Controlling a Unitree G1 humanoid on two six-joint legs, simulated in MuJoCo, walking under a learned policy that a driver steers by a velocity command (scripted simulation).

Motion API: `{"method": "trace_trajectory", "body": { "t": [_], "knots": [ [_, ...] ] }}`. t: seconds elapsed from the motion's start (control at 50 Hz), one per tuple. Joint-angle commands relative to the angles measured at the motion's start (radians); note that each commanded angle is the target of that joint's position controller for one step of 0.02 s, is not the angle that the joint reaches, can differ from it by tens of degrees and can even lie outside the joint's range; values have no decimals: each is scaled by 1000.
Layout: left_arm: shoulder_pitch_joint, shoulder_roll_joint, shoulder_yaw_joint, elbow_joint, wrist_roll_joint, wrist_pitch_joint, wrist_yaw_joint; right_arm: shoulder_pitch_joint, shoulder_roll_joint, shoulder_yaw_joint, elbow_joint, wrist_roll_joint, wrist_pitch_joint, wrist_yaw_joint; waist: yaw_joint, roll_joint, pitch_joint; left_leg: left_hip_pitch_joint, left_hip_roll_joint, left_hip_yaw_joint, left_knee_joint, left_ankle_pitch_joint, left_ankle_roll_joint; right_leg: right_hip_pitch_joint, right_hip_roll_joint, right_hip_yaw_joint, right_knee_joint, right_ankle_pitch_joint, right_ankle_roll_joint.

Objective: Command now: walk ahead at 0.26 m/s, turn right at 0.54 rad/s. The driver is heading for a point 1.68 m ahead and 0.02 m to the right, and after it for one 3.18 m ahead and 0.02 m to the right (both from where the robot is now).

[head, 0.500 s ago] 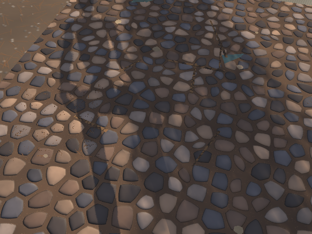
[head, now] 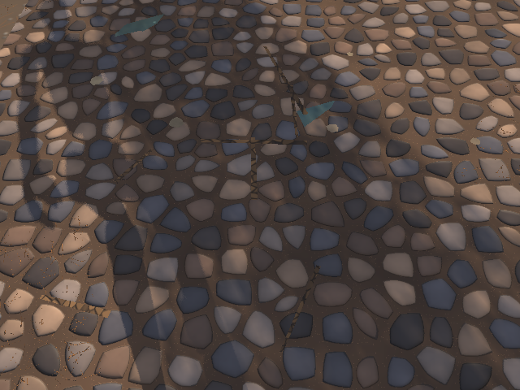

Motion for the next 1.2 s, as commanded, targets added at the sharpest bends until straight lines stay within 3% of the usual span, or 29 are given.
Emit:
{"method": "trace_trajectory", "body": {
  "t": [0.02, 0.12, 0.18, 0.2, 0.22, 0.24, 0.26, 0.28, 0.3, 0.34, 0.4, 0.54, 0.58, 0.6, 0.62, 0.64, 0.66, 0.7, 0.76, 0.88, 0.96, 0.98, 1.0, 1.02, 1.04, 1.08, 1.1, 1.14, 1.2],
  "knots": [
    [37, 156, 38, -54, -4, 2, 12, 1, -67, -11, -59, 10, 5, -3, -3, -105, -99, 97, -70, 77, -96, 106, -10, -2, -198, 130, 15, 815, -44],
    [65, 163, 46, -65, 14, 34, 33, -75, -97, -8, -86, 22, -5, -14, 33, -117, -98, 94, -108, 33, -257, 83, 15, 114, -226, 243, 121, 767, -24],
    [-34, 179, 51, -102, 13, 31, 34, 65, -134, -18, -49, 21, -27, -30, -51, -125, -110, 332, -129, 7, -486, 120, 65, 52, -183, 298, 253, 688, 26],
    [-61, 160, 44, -123, -3, 20, 27, 158, -165, -26, -33, 10, -43, -40, -98, -66, -164, 524, -30, -60, -556, 315, 100, -33, -136, 275, 399, 561, 60],
    [2, 84, 24, -153, -14, 13, 27, 213, -233, -35, -46, 11, -41, -53, -77, 116, -286, 737, 257, -280, -499, 765, 167, -165, -44, 131, 654, -49, 89],
    [129, 119, 38, -150, -11, 32, 36, 190, -244, -47, -53, 36, -13, -48, -17, 284, -405, 779, 408, -525, -508, 965, 330, -278, 60, 22, 832, -528, 100],
    [138, 166, 43, -99, 24, 53, 41, 140, -163, -34, -75, 44, 3, -40, 3, 97, -321, 687, 372, -460, -516, 812, 332, -316, -27, 33, 921, -462, 108],
    [58, 169, 47, -97, 33, 65, 30, 97, -100, -17, -87, 42, 9, -42, -11, 21, -217, 587, 291, -325, -547, 661, 302, -324, -49, 21, 926, -392, 122],
    [24, 152, 47, -107, 28, 78, 21, 50, -83, -10, -94, 30, 20, -45, 4, 17, -164, 513, 227, -233, -593, 500, 264, -320, -73, 10, 902, -343, 138],
    [0, 127, 37, -116, 24, 101, 3, 35, -109, -18, -85, 14, 23, -50, 2, 102, -111, 418, 152, -117, -635, 425, 253, -293, -81, -20, 889, -276, 161],
    [-19, 106, 27, -129, 15, 107, -2, 68, -117, -26, -63, 12, 14, -40, -2, 98, -139, 414, 152, -70, -640, 423, 275, -268, -68, -21, 813, -260, 163],
    [-105, 74, -11, -143, 17, 115, -2, 90, -141, -40, -25, 10, 38, -15, -40, 153, -126, 364, 144, -79, -673, 39, 264, -111, -96, -86, 393, -269, 118],
    [-45, 48, -24, -108, 22, 104, 5, 93, -132, -35, -7, 21, 52, -6, -3, 122, -106, 293, 120, -83, -645, 6, 225, 37, -98, -111, 142, -130, 88],
    [-31, 54, -29, -93, 27, 94, 11, 127, -117, -31, 10, 23, 54, -1, 3, 85, -80, 225, 99, -80, -639, -31, 169, 121, -114, -78, -5, -42, 67],
    [-43, 104, -27, -102, 45, 79, 21, 165, -69, -21, 10, 24, 47, 10, -19, -56, -81, 172, 37, -33, -543, -97, 101, 162, -280, 117, -113, -122, 45],
    [-123, 180, -14, -130, 39, 70, 30, 154, -27, -12, -18, 43, 43, 8, -45, -248, -42, 192, -92, 77, -469, -179, 56, -34, -469, 301, -182, -173, -23],
    [-184, 159, -14, -131, 43, 61, 35, 109, -93, -31, -5, 35, 55, 4, -28, -203, 1, 338, -75, 36, -322, -208, 60, -210, -463, 225, -156, -179, -58],
    [-227, 135, -19, -131, 39, 48, 49, 126, -112, -52, 8, 39, 64, 7, -53, -196, 23, 267, -121, 47, -149, -199, 73, -159, -400, 126, -118, 16, -52],
    [-172, 114, -18, -119, 16, 46, 62, 203, -100, -66, 39, 22, 69, -2, -48, -149, -58, 172, -125, 52, 46, -275, 51, 40, -409, 38, -3, 520, -93],
    [-148, 126, 3, -100, 26, 59, 58, 125, -58, -55, -3, 38, 91, 11, 0, -195, -89, 232, -100, 107, -143, -279, 34, 109, -422, -15, 55, 483, -87],
    [-179, 161, 23, -96, 23, 65, 47, 163, -58, -56, -11, 41, 85, 18, -35, -184, -109, 371, -117, 151, -365, -171, 70, 55, -431, -45, 139, 431, -48],
    [-181, 164, 27, -92, 20, 66, 46, 178, -62, -56, -9, 36, 75, 15, -58, -151, -108, 449, -120, 136, -503, -36, 85, -3, -411, -81, 196, 327, 1],
    [-155, 140, 25, -91, 23, 65, 41, 187, -125, -71, -12, 20, 62, 7, -59, -6, -106, 544, -29, -42, -628, 58, 113, -126, -349, -147, 354, 113, 72],
    [-169, 50, 0, -153, 27, 70, 39, 197, -290, -107, -37, 19, 51, 6, -39, 265, -82, 622, 270, -441, -633, 522, 234, -406, -159, -230, 562, -393, 157],
    [-258, 77, -1, -168, 29, 84, 56, 306, -291, -117, -3, 26, 52, 5, -124, 186, -101, 578, 310, -450, -623, 616, 362, -420, -140, -90, 707, -482, 149],
    [-238, 102, 8, -143, 9, 85, 47, 180, -187, -90, -15, 35, 66, -5, -51, 61, -21, 520, 176, -289, -630, 424, 321, -434, -180, -40, 759, -310, 141],
    [-226, 118, 14, -135, 15, 80, 43, 116, -165, -82, -33, 38, 72, -10, -27, 71, -18, 527, 121, -252, -633, 381, 279, -438, -182, -39, 737, -248, 141],
    [-185, 124, 17, -117, 31, 79, 29, 106, -151, -79, -44, 42, 72, -10, -25, 76, -73, 555, 79, -217, -619, 453, 269, -408, -163, -52, 756, -188, 156],
    [-194, 104, 12, -130, 23, 82, 26, 145, -175, -88, -34, 42, 67, -7, -40, 57, -85, 584, 75, -243, -615, 405, 273, -423, -157, -47, 699, -172, 172]
  ]
}}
